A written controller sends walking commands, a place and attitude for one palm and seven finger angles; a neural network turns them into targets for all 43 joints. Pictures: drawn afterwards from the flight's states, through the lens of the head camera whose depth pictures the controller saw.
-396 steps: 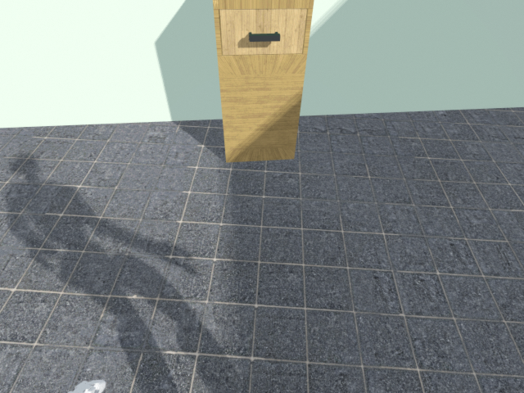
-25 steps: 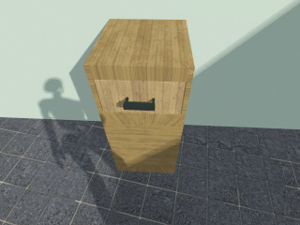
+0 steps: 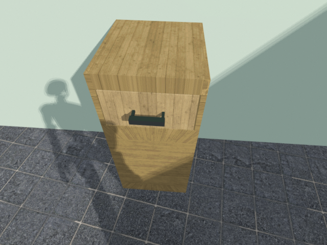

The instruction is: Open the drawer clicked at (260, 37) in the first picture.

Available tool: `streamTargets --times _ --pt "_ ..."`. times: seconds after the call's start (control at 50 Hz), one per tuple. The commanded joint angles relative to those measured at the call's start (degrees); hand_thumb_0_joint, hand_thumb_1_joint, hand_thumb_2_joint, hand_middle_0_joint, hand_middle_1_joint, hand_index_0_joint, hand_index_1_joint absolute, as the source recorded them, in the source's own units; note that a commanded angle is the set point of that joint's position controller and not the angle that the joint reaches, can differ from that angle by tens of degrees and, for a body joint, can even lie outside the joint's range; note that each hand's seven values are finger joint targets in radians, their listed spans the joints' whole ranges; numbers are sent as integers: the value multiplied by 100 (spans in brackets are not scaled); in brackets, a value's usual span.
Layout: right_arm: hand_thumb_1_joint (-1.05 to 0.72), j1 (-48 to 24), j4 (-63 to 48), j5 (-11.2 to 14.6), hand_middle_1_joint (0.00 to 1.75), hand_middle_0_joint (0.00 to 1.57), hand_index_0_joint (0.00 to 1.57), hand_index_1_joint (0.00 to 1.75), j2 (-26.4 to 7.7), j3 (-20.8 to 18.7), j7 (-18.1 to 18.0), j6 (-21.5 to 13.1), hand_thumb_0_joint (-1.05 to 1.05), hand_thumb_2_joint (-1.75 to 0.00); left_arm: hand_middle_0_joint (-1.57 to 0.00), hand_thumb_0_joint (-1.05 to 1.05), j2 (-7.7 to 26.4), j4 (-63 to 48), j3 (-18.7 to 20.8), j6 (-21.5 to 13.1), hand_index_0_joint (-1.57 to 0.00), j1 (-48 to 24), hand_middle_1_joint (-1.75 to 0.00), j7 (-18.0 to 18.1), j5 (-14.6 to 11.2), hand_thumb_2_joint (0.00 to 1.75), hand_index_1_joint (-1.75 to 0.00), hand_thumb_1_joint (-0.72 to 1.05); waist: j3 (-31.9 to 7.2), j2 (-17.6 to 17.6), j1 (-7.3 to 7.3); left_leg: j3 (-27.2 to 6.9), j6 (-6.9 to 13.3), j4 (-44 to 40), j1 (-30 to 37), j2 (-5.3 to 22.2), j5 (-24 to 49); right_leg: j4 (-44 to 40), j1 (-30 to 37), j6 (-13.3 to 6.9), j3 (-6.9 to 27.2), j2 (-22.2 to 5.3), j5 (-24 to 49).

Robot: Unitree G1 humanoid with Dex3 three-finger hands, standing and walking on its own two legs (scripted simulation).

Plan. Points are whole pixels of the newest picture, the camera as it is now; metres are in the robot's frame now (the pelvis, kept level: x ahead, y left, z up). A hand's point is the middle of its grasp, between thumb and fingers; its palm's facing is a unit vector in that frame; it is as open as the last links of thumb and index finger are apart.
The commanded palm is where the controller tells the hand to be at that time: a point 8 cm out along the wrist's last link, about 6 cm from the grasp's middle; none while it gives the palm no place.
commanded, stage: shuffle to correct the standing spot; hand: left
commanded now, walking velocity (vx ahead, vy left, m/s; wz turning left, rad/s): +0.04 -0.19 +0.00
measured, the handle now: (147, 117) +0.55 +0.09 -0.05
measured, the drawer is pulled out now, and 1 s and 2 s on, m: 0.00 0.00 0.00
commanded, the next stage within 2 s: come to a stop and stand still in 0.26 s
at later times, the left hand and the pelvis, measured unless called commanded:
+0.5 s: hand out of the picture +0.07 +0.07 -0.18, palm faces +0.03 -0.98 -0.21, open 7.3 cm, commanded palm none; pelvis +0.04 -0.11 -0.01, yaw -1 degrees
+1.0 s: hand out of the picture +0.04 +0.10 -0.18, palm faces +0.08 -0.97 -0.21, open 7.3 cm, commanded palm none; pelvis +0.05 -0.08 -0.01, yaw -1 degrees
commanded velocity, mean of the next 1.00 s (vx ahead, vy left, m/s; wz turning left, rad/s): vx -0.02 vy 0.02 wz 0.00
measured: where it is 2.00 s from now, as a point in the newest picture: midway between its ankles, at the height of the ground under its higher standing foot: outside the picture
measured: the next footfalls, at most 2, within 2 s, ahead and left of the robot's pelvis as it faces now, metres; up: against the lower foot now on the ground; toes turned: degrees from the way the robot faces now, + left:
right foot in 0.36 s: +0.08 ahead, -0.19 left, +0.00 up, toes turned -5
left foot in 0.88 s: +0.11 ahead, +0.04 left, +0.00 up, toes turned +1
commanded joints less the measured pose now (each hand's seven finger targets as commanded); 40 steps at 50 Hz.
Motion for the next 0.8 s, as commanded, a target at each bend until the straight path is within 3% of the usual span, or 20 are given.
streamTargets --times 0.0,0.08,0.1,0.14,0.2,0.24,0.28,0.3,0.32,0.34,0.36,0.38,0.4,0.42,0.46,0.52,0.6,0.68,0.74,0.78 --pt "-90 556 -84 -28 30 20 20 30 -709 -201 -119 -35 0 -90 -20 0 416 -261 135 37 -20 314 -30 -65 63 90 -30 90 361 96 -63 -1274 137 -682 17 1427 700 162 -596 -107 293 -379 370" --pt "-90 796 -120 -65 30 20 20 30 -934 -360 -225 45 0 -90 -20 0 438 -518 255 172 -20 156 -30 -138 141 90 -30 90 509 397 -164 -2102 793 -858 432 2319 1062 1611 -1758 -48 92 -232 -1045" --pt "-90 814 -151 -85 30 20 20 30 -947 -386 -238 45 0 -90 -20 0 441 -610 294 202 -20 72 -30 -151 152 90 -30 90 507 322 -185 -2209 945 -837 470 2474 1274 2088 -2005 -40 164 -300 -1305" --pt "-90 765 -209 -114 30 20 20 30 -984 -421 -246 26 0 -90 -20 0 394 -750 344 212 -20 -103 -30 -194 145 90 -30 90 421 221 -183 -2077 1042 -675 475 2570 1913 2430 -2154 -21 284 -441 -1342" --pt "-90 504 -303 -142 30 20 20 30 -1070 -467 -228 34 0 -90 -20 0 281 -833 371 236 -20 -147 -30 -257 105 90 -30 90 346 302 -104 -1505 825 -563 53 2361 2027 2062 -1632 32 87 -453 -1104" --pt "-90 314 -325 -143 30 20 20 30 -1099 -500 -202 65 0 -90 -20 0 268 -802 390 251 -20 9 -30 -289 95 90 -30 90 373 573 3 -1116 563 -411 -449 2093 1511 1414 -1002 57 -171 -354 -676" --pt "-90 228 -345 -124 30 20 20 30 -1109 -542 -175 117 0 -90 -20 0 333 -729 424 242 -20 294 -30 -304 107 90 -30 90 338 443 129 -840 273 15 -933 1807 669 636 -311 74 -397 -178 93" --pt "-90 293 -355 -112 30 20 20 30 -1030 -542 -154 129 0 -90 -20 0 498 -685 456 219 -20 454 -30 -291 123 90 -30 90 313 26 181 -622 85 426 -1275 1513 89 193 124 26 -158 -298 277" --pt "-90 356 -428 -82 30 20 20 30 -804 -508 -130 139 0 -90 -20 0 836 -651 504 183 -20 636 -30 -249 150 90 -30 90 207 -1030 231 -48 -160 1295 -1918 910 -874 -193 563 -220 872 -993 502" --pt "-90 304 -567 -59 30 20 20 30 -475 -433 -112 154 0 -90 -20 0 1240 -644 578 184 -20 857 -30 -190 144 90 -30 90 37 -2075 335 442 -329 2681 -2427 321 -2157 -822 757 -748 1939 -1850 803" --pt "-90 76 -694 -43 30 20 20 30 -495 -416 -108 211 0 -90 -20 0 1282 -710 572 195 -20 998 -30 -139 94 90 -30 90 -55 -1591 498 -36 -272 3677 -2269 387 -2594 -1124 408 -1163 2199 -2166 601" --pt "-90 40 -679 -40 30 20 20 30 -444 -436 -80 224 0 -90 -20 0 1130 -773 553 158 -20 692 -30 -99 99 90 -30 90 129 -1196 322 -331 -252 4075 -2233 528 -2149 -1224 -79 -1166 2115 -1986 224" --pt "-90 124 -597 -48 30 20 20 30 -390 -411 -44 205 0 -90 -20 0 975 -813 515 106 -20 334 -30 -68 89 90 -30 90 212 -988 161 -414 -263 4147 -2200 624 -1770 -1170 -225 -1152 1991 -1904 452" --pt "-90 147 -520 -34 30 20 20 30 -300 -376 6 191 0 -90 -20 0 881 -818 448 38 -20 124 -30 -40 65 90 -30 90 201 -566 69 -483 -299 3972 -2009 683 -1458 -1060 -314 -1089 1629 -1799 813" --pt "-90 193 -488 31 30 20 20 30 -114 -322 66 166 0 -90 -20 0 793 -864 397 -91 -20 40 -30 8 85 90 -30 90 68 -244 -7 -415 -395 2884 -1563 614 -1202 -890 -267 -1011 1153 -1682 2026" --pt "-90 -21 -622 80 30 20 20 30 -174 -300 61 216 0 -90 -20 0 1076 -806 431 -113 -20 270 -30 44 90 90 -30 90 -139 -292 177 -314 -520 1998 -1510 406 -1046 -533 370 -1093 1213 -1868 3615" --pt "-90 -377 -852 74 30 20 20 30 -445 -366 55 319 0 -90 -20 0 1244 -707 513 -69 -20 520 -30 86 73 90 -30 90 -257 -531 335 -471 -570 2052 -1810 353 -1086 -375 962 -1152 1453 -2153 4368" --pt "-90 -585 -1025 72 30 20 20 30 -503 -419 87 391 0 -90 -20 0 1257 -759 540 -7 -20 407 -30 105 115 90 -30 90 -63 -651 301 -621 -553 2243 -1744 351 -1069 -434 604 -1173 1380 -2172 3945" --pt "-90 -610 -1073 79 30 20 20 30 -436 -428 116 395 0 -90 -20 0 1280 -821 517 25 -20 252 -30 68 128 90 -30 90 13 -821 218 -487 -536 1803 -1297 273 -766 -456 192 -965 1090 -1927 3246" --pt "-90 -419 -1022 75 30 20 20 30 -365 -416 111 361 0 -90 -20 0 1248 -852 496 44 -20 123 -30 56 119 90 -30 90 34 -778 92 -402 -508 1037 -640 243 -243 -370 -259 -741 970 -1701 2442"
